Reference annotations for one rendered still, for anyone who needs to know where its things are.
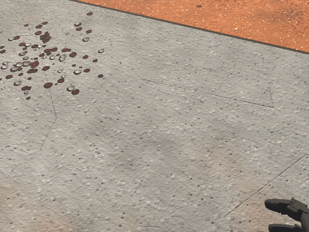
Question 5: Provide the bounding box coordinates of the right robot hand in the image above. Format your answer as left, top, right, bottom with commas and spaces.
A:
259, 198, 309, 232

